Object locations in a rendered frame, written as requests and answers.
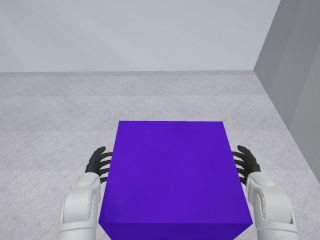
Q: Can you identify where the left robot hand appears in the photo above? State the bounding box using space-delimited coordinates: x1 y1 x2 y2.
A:
85 146 113 184

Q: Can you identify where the left robot forearm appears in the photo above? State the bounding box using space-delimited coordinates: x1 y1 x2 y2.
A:
57 172 101 240

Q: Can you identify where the carton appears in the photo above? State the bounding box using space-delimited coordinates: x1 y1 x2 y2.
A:
98 120 253 240

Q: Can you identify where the right robot hand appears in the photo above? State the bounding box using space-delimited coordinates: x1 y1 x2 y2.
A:
232 145 261 186

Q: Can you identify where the right robot forearm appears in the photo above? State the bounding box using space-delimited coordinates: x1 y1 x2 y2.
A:
246 171 299 240

